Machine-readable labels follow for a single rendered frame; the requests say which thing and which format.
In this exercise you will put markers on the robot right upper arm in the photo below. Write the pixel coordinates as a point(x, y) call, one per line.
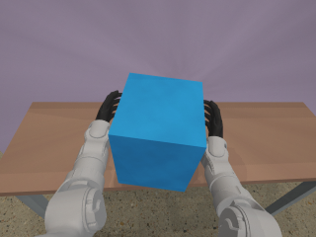
point(241, 221)

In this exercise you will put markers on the left robot forearm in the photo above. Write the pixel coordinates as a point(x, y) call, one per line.
point(91, 162)

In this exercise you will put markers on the robot left hand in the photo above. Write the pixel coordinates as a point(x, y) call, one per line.
point(106, 110)

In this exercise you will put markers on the right robot forearm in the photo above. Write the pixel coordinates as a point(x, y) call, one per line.
point(222, 181)

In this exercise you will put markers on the robot right hand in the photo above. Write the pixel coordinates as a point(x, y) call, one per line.
point(214, 123)

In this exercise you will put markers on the robot left upper arm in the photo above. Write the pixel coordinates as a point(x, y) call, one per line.
point(75, 213)

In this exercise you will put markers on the carton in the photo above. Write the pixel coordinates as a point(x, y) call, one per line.
point(158, 135)

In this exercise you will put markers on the table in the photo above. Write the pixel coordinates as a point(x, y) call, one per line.
point(267, 143)

